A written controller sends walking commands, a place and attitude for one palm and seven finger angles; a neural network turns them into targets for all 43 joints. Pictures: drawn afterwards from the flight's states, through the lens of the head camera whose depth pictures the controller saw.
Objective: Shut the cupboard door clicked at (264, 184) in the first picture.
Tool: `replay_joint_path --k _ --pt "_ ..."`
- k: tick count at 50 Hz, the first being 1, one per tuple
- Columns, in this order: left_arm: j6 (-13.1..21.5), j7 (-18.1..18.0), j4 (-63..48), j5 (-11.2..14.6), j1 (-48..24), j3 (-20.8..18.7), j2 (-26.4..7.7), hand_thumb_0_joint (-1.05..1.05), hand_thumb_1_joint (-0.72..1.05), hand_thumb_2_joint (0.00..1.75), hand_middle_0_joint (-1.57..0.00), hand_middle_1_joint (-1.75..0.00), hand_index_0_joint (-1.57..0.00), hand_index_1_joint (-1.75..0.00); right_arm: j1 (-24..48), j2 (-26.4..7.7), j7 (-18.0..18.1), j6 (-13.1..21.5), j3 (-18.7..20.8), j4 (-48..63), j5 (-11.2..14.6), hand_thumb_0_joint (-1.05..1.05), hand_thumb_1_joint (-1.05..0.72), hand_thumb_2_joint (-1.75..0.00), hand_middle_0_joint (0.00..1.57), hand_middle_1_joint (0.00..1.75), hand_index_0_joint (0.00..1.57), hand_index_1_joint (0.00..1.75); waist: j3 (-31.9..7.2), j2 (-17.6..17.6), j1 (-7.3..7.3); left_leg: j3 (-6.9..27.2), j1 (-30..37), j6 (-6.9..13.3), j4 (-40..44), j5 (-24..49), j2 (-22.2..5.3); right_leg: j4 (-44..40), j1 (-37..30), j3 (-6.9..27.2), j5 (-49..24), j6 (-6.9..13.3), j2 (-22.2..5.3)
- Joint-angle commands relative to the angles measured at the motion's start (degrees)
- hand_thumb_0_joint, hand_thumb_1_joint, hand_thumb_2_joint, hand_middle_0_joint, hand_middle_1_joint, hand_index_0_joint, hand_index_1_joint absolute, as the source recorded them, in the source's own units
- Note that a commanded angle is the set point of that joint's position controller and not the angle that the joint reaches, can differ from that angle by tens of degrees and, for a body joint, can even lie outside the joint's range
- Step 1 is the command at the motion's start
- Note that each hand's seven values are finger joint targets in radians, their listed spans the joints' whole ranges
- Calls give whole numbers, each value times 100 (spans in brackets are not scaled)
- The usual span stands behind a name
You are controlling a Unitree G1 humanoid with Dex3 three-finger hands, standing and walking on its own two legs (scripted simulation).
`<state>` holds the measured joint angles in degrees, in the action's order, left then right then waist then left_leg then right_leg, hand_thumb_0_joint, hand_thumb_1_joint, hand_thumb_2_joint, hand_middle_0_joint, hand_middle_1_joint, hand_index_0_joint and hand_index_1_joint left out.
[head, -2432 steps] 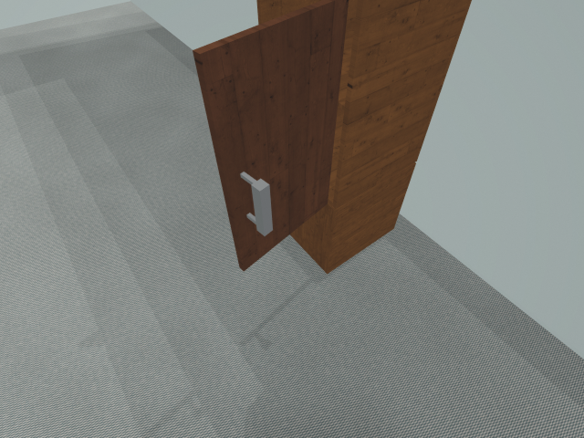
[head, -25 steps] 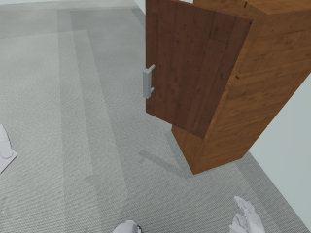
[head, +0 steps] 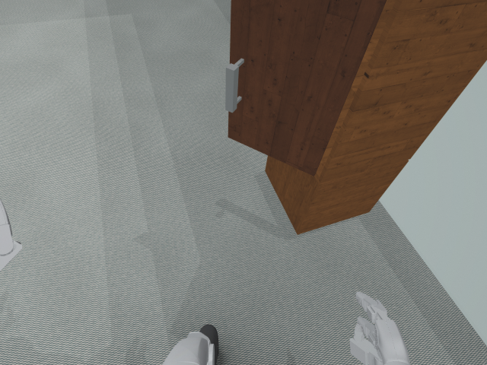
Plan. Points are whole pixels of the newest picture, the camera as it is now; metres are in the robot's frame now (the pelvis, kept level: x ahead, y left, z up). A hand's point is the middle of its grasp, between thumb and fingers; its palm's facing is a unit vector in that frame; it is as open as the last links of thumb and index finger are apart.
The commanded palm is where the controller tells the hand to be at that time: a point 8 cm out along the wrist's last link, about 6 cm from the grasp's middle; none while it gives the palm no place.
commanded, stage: stop stepping back and stand still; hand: left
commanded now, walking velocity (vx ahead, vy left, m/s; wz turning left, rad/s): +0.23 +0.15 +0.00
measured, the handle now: (235, 85) +0.85 +0.10 -0.06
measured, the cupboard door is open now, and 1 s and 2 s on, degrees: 41 41 41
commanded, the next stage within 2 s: let the arm hang, fingers relaxed in 1.30 s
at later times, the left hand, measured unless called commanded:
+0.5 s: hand out of the picture +0.22 +0.30 +0.19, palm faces +0.39 -0.82 -0.43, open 7.4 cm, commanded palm +0.14 +0.34 +0.20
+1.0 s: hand (12, 200) +0.25 +0.29 +0.19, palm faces +0.38 -0.85 -0.36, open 7.4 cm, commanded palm +0.18 +0.34 +0.20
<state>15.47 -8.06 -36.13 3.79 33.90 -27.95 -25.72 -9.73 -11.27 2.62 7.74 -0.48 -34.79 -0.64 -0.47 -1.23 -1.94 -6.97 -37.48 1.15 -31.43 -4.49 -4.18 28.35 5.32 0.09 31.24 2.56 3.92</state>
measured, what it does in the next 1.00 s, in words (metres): steps on the spot: left foot, then right foot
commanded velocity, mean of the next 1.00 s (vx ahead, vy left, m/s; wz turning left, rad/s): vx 0.05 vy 0.00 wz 0.00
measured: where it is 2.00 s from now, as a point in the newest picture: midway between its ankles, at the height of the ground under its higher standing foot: outside the picture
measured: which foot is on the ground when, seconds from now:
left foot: down 0.00-0.22, up 0.24-0.36, down 0.38-1.00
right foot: down 0.00-0.40, up 0.42-0.60, down 0.62-1.00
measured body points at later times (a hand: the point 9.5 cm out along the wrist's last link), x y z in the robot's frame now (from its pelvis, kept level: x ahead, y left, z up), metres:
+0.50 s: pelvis -0.02 +0.04 +0.01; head +0.01 +0.07 +0.46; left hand +0.19 +0.34 +0.21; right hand +0.11 -0.21 -0.07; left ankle +0.06 +0.14 -0.71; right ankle -0.09 -0.08 -0.69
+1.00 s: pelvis +0.01 +0.05 +0.02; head +0.01 +0.07 +0.47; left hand +0.22 +0.34 +0.20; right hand +0.15 -0.20 -0.05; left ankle +0.06 +0.14 -0.71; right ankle -0.04 -0.05 -0.71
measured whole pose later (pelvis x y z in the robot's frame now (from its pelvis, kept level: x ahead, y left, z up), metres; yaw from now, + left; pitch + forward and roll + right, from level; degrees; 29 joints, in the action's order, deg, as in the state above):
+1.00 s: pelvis +0.01 +0.05 +0.02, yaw -5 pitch +0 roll -1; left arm 9.4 -10.1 -26.4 2.2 26.7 -21.3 -21.5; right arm -12.9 -11.9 4.8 6.4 -1.3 -36.2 0.1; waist -1.0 -2.0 0.6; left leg -3.9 -17.3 2.1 -29.2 -12.3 -0.4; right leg 27.0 8.8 -3.3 18.4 1.2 1.1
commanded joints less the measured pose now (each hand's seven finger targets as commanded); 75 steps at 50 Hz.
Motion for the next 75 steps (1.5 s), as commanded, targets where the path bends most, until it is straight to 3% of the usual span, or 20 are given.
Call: replay_joint_path --k 1,3,6,8,11,14,17,19,20,23,28,34,36,40,45,53,68,69,70,75 --pt "208 -291 -505 37 -894 -569 -1055 0 90 90 -20 -30 -20 -30 -6 -779 225 156 386 588 151 0 -90 -90 20 30 20 30 -1871 -707 354 1 3427 147 -419 1153 338 193 468 415 -6858 -638 -964" --pt "-58 -254 140 28 -666 -667 -1117 0 90 90 -20 -30 -20 -30 86 -884 254 30 377 613 201 0 -90 -90 20 30 20 30 -1838 -397 388 352 3881 344 -328 1130 122 653 1066 145 -5629 -890 -767" --pt "-226 -141 638 33 -867 -298 -842 0 90 90 -20 -30 -20 -30 477 -813 240 -207 227 610 152 0 -90 -90 20 30 20 30 33 640 325 1121 2654 223 1021 -2227 -388 -383 2125 17 -388 -425 -389" --pt "-366 -132 555 -52 -1126 -392 -1036 0 90 90 -20 -30 -20 -30 518 -876 284 -290 244 740 92 0 -90 -90 20 30 20 30 1046 652 291 908 1351 -206 1105 -3340 -124 -1039 2090 48 999 114 -411" --pt "-139 -165 482 -118 -1660 135 -880 0 90 90 -20 -30 -20 -30 327 -802 242 -265 321 573 94 0 -90 -90 20 30 20 30 1091 -1225 210 517 1261 -272 -2762 -1476 349 -2438 3018 2308 1765 925 -2283" --pt "47 -233 -201 -147 -1638 -15 -1008 0 90 90 -20 -30 -20 -30 277 -755 190 -66 247 592 135 0 -90 -90 20 30 20 30 1058 -527 218 748 194 -154 -2459 -1383 -5 -1689 1373 1402 -1174 988 -2053" --pt "127 -297 -431 -197 -1640 -191 -1082 0 90 90 -20 -30 -20 -30 42 -701 249 99 224 533 133 0 -90 -90 20 30 20 30 281 440 329 143 1875 -72 -33 -383 434 15 734 77 -3555 391 -1251" --pt "113 -329 -865 -152 -1481 -373 -1174 0 90 90 -20 -30 -20 -30 -42 -970 307 249 385 665 144 0 -90 -90 20 30 20 30 -720 1903 255 1254 3811 257 371 1905 -344 1756 1411 -259 -2857 -204 -574" --pt "167 -347 -994 -148 -1434 -407 -1189 0 90 90 -20 -30 -20 -30 -111 -892 243 290 366 693 113 0 -90 -90 20 30 20 30 -1002 2208 236 2072 4164 599 494 2630 -982 2236 1841 -108 -692 -256 -299" --pt "152 -297 -1034 -29 -802 -933 -1481 0 90 90 -20 -30 -20 -30 -40 -729 134 388 347 586 15 0 -90 -90 20 30 20 30 -1113 1349 199 2512 3231 646 1279 432 -1211 2396 1591 166 -42 -312 -352" --pt "-19 -254 -521 34 434 -871 -1045 0 90 90 -20 -30 -20 -30 146 -705 95 220 229 721 110 0 -90 -90 20 30 20 30 -704 1402 200 1105 1164 166 1839 -2887 -633 477 -137 -548 -1097 -258 -215" --pt "-307 -254 408 6 58 -375 -690 0 90 90 -20 -30 -20 -30 -31 -644 164 -147 251 635 85 0 -90 -90 20 30 20 30 42 -809 361 699 1757 -143 -244 -1743 62 -1587 1559 1506 241 373 -1476" --pt "-356 -307 475 -35 -231 -206 -660 0 90 90 -20 -30 -20 -30 -34 -665 174 -201 211 581 87 0 -90 -90 20 30 20 30 78 -1030 373 729 1924 -98 -363 -1154 67 -1461 1566 1380 -605 420 -1633" --pt "-276 -317 139 -167 -1400 108 -681 0 90 90 -20 -30 -20 -30 75 -759 317 -31 201 536 104 0 -90 -90 20 30 20 30 -366 -58 296 850 2551 43 449 -46 -91 -538 918 520 -2437 -58 -975" --pt "-110 -317 -657 -240 -1652 15 -870 0 90 90 -20 -30 -20 -30 229 -713 337 153 114 679 85 0 -90 -90 20 30 20 30 -283 1204 195 1418 2286 170 1230 -398 -407 -255 561 15 -2033 -251 -539" --pt "-129 -260 -12 -8 337 -547 -851 0 90 90 -20 -30 -20 -30 40 -695 174 -75 220 831 124 0 -90 -90 20 30 20 30 -847 630 222 976 2225 -61 674 645 -205 -492 7 137 -3098 -118 -701" --pt "-290 -289 -396 -115 -1096 -150 -952 0 90 90 -20 -30 -20 -30 232 -732 303 -130 163 818 128 0 -90 -90 20 30 20 30 -528 625 220 871 2492 21 729 -163 -154 -765 551 332 -2625 -196 -782" --pt "-277 -290 -350 -118 -1048 -56 -820 0 90 90 -20 -30 -20 -30 220 -679 299 -131 139 816 122 0 -90 -90 20 30 20 30 -412 609 233 897 2402 19 746 -264 -136 -802 564 321 -2476 -172 -793" --pt "-1125 517 4111 -369 -913 2354 246 0 90 90 -20 -30 -20 -30 668 -1687 -235 171 382 -106 224 0 -90 -90 20 30 20 30 277 466 333 946 2058 64 -96 918 -265 4 1116 -169 -3173 -62 -1115" --pt "-1620 790 5084 -481 -1406 2330 410 0 90 90 -20 -30 -20 -30 56 -1333 -266 -473 259 -389 14 0 -90 -90 20 30 20 30 46 -178 183 1273 1684 258 422 -256 -363 9 1099 -13 -1377 11 -779"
